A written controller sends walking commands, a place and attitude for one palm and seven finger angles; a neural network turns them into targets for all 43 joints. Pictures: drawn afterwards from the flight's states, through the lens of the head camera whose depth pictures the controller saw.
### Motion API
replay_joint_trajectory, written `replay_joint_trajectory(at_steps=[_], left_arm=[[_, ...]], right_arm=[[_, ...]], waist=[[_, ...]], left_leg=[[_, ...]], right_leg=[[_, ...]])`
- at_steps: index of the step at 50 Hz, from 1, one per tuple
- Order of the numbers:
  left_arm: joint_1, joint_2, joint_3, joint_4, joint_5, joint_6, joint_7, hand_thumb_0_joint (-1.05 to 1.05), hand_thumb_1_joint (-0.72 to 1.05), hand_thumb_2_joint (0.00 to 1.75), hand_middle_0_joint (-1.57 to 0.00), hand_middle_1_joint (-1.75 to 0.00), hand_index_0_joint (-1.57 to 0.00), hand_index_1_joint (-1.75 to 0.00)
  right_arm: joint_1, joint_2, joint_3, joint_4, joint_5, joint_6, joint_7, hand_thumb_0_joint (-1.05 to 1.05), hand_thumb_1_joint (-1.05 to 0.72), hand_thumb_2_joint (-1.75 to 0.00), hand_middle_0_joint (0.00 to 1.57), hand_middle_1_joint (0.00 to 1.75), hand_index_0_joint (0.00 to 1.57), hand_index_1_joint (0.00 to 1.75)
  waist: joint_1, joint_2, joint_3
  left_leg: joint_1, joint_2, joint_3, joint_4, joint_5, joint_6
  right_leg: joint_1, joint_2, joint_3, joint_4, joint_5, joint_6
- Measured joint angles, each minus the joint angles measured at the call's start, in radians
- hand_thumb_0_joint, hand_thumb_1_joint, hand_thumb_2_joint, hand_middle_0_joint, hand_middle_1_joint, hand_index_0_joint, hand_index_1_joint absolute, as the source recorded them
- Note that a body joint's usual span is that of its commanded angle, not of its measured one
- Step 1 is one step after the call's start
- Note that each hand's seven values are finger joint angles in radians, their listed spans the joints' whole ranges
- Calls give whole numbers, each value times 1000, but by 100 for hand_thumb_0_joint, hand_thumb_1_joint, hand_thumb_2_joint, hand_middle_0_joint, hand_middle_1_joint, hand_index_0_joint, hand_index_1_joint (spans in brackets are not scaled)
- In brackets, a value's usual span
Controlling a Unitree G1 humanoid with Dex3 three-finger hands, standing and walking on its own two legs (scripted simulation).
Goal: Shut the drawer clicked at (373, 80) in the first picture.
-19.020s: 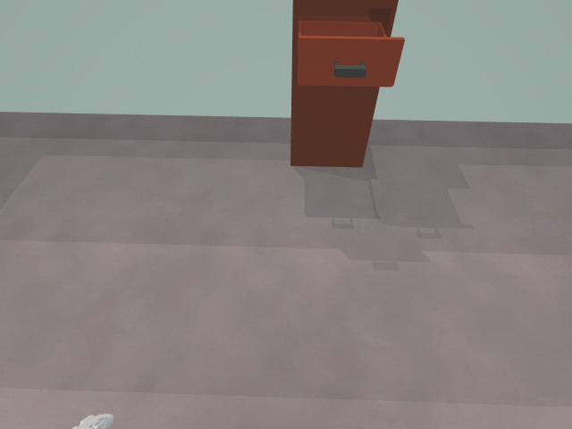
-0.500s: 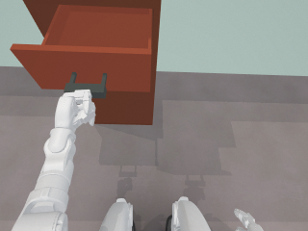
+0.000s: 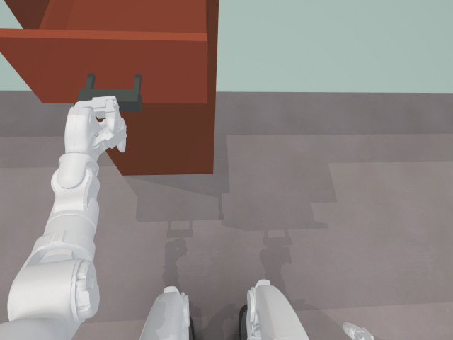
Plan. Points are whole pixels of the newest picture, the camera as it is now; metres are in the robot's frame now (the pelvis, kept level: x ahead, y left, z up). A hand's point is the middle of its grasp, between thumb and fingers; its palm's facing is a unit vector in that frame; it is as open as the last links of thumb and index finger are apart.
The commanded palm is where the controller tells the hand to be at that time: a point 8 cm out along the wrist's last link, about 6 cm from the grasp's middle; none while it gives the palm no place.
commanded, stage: push the drawer shut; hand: left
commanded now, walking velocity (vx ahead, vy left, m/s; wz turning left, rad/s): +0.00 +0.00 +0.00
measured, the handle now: (112, 89) +0.55 +0.19 +0.04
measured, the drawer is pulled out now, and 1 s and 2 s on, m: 0.12 0.01 0.00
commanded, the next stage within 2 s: pull the fist back off the drawer in 1.36 s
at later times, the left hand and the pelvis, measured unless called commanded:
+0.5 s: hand (126, 103) +0.52 +0.16 +0.04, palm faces -0.01 -1.00 -0.04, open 3.3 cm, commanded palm +0.51 +0.20 +0.05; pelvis +0.00 +0.01 -0.01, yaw -1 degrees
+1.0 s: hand (130, 79) +0.58 +0.16 +0.04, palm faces +0.00 -1.00 -0.04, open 3.4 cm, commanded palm +0.57 +0.19 +0.05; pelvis +0.00 +0.00 -0.02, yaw -2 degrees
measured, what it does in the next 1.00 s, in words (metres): stands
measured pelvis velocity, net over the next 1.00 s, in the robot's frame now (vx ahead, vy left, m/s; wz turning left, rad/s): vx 0.00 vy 0.00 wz -0.04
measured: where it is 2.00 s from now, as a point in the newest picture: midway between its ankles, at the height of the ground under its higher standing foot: outside the picture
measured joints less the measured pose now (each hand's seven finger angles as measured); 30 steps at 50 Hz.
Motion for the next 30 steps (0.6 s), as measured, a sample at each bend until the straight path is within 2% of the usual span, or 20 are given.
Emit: replay_joint_trajectory(at_steps=[8, 30], left_arm=[[-86, 47, 34, 73, 12, 5, -13, 0, 84, 91, -140, -160, -140, -160], [-259, 126, 75, 189, 67, 31, 33, 4, 88, 93, -140, -160, -140, -160]], right_arm=[[12, -4, 6, -2, -7, 15, 3, 1, -90, -90, 20, 30, 21, 30], [48, -2, 20, 6, -34, 55, 23, 1, -90, -90, 20, 30, 21, 30]], waist=[[-23, 3, 3], [-75, 17, 12]], left_leg=[[-38, 5, -4, 18, -2, 2], [-104, 13, -12, 39, -6, 7]], right_leg=[[-34, 5, -3, 9, 4, 1], [-91, 14, -9, 10, 11, 5]])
